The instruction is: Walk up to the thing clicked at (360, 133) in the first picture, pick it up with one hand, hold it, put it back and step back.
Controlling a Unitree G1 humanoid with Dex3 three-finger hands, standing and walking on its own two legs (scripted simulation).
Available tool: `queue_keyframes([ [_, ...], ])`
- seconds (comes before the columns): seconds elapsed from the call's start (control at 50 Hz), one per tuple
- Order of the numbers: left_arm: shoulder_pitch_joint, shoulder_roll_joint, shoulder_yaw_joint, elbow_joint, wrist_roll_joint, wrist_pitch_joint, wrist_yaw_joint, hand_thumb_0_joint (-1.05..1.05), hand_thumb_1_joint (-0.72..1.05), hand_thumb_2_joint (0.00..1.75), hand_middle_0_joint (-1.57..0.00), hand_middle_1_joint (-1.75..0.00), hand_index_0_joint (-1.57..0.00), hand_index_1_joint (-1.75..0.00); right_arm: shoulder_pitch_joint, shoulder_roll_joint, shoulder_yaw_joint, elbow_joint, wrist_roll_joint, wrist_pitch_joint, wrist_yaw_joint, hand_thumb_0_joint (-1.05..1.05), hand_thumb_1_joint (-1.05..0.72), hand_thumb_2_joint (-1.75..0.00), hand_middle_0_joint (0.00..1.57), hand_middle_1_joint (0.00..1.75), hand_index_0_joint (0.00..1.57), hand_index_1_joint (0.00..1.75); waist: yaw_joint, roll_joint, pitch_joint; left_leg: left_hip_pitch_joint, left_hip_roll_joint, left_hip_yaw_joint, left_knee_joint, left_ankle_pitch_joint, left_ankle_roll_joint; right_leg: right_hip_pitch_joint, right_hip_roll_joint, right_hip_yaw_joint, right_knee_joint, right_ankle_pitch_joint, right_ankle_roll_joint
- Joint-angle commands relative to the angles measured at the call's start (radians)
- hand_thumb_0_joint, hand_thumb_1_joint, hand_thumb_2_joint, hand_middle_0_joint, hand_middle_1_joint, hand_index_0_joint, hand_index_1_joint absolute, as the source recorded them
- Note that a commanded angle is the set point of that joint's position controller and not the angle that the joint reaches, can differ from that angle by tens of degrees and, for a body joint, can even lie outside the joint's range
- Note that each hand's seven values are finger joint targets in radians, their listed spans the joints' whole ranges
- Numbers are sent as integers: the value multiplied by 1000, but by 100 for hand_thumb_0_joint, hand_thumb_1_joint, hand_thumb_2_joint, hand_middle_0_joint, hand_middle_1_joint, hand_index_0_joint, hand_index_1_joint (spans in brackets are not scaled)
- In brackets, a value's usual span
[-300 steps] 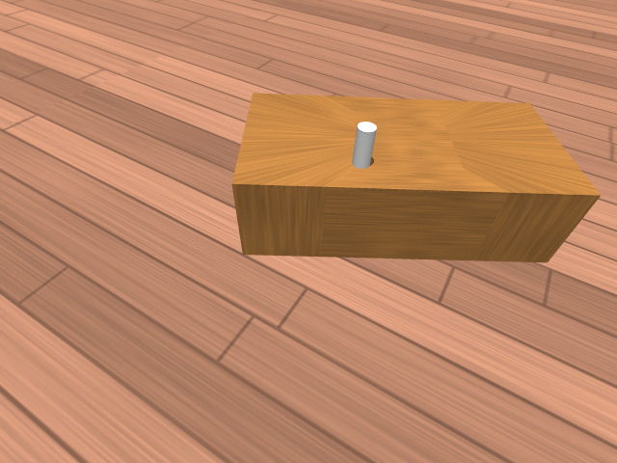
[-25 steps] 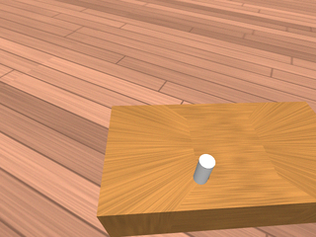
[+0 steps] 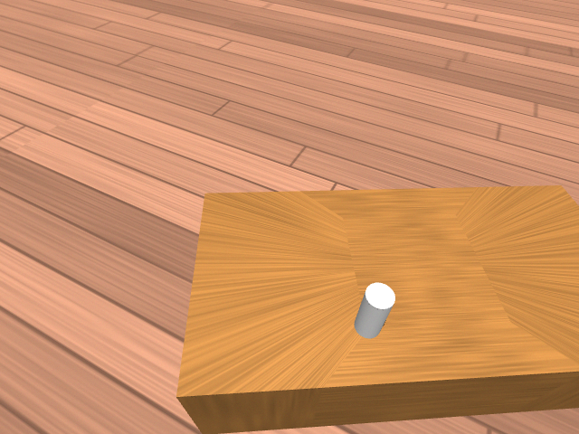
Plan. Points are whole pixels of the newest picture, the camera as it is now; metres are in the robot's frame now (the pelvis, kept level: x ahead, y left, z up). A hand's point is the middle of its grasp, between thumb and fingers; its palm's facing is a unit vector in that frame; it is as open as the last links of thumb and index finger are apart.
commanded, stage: stand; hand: right
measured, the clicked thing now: (373, 311) +0.46 -0.21 -0.32
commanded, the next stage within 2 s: go down in 0.72 s
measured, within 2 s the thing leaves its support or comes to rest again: neither
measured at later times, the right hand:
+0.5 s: hand out of the picture +0.08 -0.25 -0.16, palm faces -0.04 +0.94 -0.33, open 7.4 cm
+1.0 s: hand out of the picture +0.14 -0.25 -0.16, palm faces +0.03 +0.95 -0.32, open 9.6 cm
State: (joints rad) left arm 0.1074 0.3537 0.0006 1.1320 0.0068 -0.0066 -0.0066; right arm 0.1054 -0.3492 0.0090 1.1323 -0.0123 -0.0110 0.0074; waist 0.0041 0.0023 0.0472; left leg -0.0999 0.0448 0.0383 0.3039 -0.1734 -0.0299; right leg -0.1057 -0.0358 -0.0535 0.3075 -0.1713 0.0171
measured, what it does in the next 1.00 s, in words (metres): stands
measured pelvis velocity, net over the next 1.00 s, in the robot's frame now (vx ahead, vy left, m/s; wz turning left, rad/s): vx -0.01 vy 0.00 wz -0.02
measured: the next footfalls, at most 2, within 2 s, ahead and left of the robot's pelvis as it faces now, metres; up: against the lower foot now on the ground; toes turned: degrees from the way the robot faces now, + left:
none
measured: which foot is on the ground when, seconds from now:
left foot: down 0.00-1.00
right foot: down 0.00-1.00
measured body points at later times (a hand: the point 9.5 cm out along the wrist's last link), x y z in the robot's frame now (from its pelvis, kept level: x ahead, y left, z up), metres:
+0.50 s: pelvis +0.01 +0.00 +0.00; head +0.02 +0.00 +0.45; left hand +0.08 +0.30 -0.13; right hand +0.08 -0.30 -0.13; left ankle -0.01 +0.14 -0.75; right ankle +0.00 -0.13 -0.75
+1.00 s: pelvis -0.01 +0.00 -0.01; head +0.05 +0.00 +0.44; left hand +0.09 +0.28 -0.13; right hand +0.14 -0.30 -0.13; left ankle -0.01 +0.14 -0.75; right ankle +0.00 -0.13 -0.75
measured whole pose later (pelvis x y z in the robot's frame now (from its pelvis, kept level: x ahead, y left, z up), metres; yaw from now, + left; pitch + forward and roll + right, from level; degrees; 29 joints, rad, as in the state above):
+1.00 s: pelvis -0.01 +0.00 -0.01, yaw -1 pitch +3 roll +0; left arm 0.19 0.29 0.03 0.85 -0.03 -0.03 0.04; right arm -0.05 -0.32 -0.13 1.07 -0.06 0.00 0.03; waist 0.01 0.00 0.05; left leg -0.28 0.05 0.05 0.45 -0.23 -0.02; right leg -0.30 -0.04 -0.03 0.47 -0.23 0.02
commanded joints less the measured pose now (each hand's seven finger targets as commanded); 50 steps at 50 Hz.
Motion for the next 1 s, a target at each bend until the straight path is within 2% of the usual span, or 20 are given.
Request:
queue_keyframes([
  [0.0,-39,212,39,-55,3,-25,12,0,90,90,-20,-30,-20,-30,-50,-214,-44,-55,2,-18,-12,0,-90,-90,20,30,20,30,-2,9,-87,16,110,-89,-40,142,38,23,-115,95,-41,145,-30],
  [0.08,-38,213,40,-56,7,-25,12,0,90,90,-20,-30,-20,-30,-47,-218,-45,-56,2,-18,-13,0,-90,-90,20,30,20,30,-4,6,-85,18,109,-85,-39,142,40,20,-117,94,-43,159,-29],
  [0.26,-34,206,38,-52,4,-24,12,0,90,90,-20,-30,-20,-30,-45,-214,-43,-56,2,-17,-12,0,-90,-90,20,30,20,30,-3,6,-68,5,103,-84,-44,112,36,12,-114,95,-52,125,-28],
  [0.54,-30,208,38,-57,3,-25,13,0,90,90,-20,-30,-20,-30,-35,-215,-43,-59,0,-18,-14,0,-90,-90,20,30,20,30,-2,9,-96,21,107,-79,-31,167,41,36,-122,101,-39,193,-30],
  [0.66,-32,211,39,-55,4,-22,15,0,90,90,-20,-30,-20,-30,-35,-214,-43,-58,1,-18,-15,0,-90,-90,20,30,20,30,-2,7,-74,8,105,-82,-42,157,35,28,-116,92,-41,167,-28],
  [0.78,-34,211,39,-59,5,-25,16,0,90,90,-20,-30,-20,-30,-39,-215,-45,-62,1,-16,-14,0,-90,-90,20,30,20,30,-3,1,-89,33,108,-81,-30,173,41,20,-118,91,-40,182,-29],
  [0.8,-30,209,38,-57,5,-25,16,0,86,92,-20,-28,-18,-29,-34,-216,-45,-60,1,-16,-14,0,-82,-82,12,22,12,22,-4,3,-86,25,105,-78,-30,165,40,27,-120,95,-46,190,-28],
  [0.82,-20,64,26,-344,-49,-69,35,0,94,95,-22,-32,-22,-32,-385,-66,-78,-411,41,-104,-23,0,-74,-74,4,14,4,14,99,-69,15,-171,-42,0,32,119,23,-90,25,-5,32,70,-30],
  [0.84,28,89,33,-296,-53,-68,44,0,95,93,-21,-31,-21,-31,-447,-134,-101,-335,17,-96,-25,0,-66,-66,3,6,3,6,52,-29,-43,-129,-44,8,46,101,23,-80,25,9,44,54,-28],
  [0.86,56,103,45,-293,-56,-61,49,0,98,93,-21,-31,-21,-31,-299,-164,-123,-190,2,-61,-20,0,-58,-58,4,6,3,6,48,16,-20,-151,-42,12,50,57,22,-108,32,13,62,13,-34],
  [0.88,97,113,68,-295,-49,-55,52,0,96,92,-21,-30,-21,-31,-247,-193,-157,-112,-12,-33,-11,0,-50,-50,5,5,4,5,43,42,-68,-158,-37,9,74,59,21,-126,36,12,96,27,-37],
  [0.9,116,120,78,-332,-46,-47,56,0,91,91,-22,-31,-22,-31,-253,-246,-198,-89,-28,-17,-5,0,-42,-42,5,5,4,5,20,35,-120,-145,-35,9,98,86,24,-143,41,11,126,68,-34],
  [0.92,135,108,91,-359,-36,-48,58,0,95,90,-21,-31,-21,-30,-267,-274,-232,-119,-59,-18,3,0,-34,-34,6,5,5,5,16,31,-218,-111,-32,7,122,124,24,-128,42,6,155,110,-31],
  [0.94,164,102,95,-378,-28,-46,59,0,94,90,-21,-31,-21,-30,-169,-264,-247,-148,-81,-13,13,0,-26,-26,6,5,5,5,-16,-4,-294,-81,-32,6,142,166,30,-116,46,4,164,168,-24],
  [0.96,174,91,97,-385,-27,-47,59,0,92,89,-21,-31,-21,-30,-128,-234,-235,-163,-88,5,24,0,-19,-19,7,4,6,4,-24,-4,-282,-78,-31,6,142,187,31,-130,50,-1,172,193,-24],
  [0.98,161,81,88,-419,-28,-51,58,0,92,89,-21,-31,-21,-30,-78,-226,-245,-148,-91,32,30,0,-13,-16,8,3,6,3,-32,-2,-271,-66,-35,15,140,180,32,-135,51,0,165,188,-22],
])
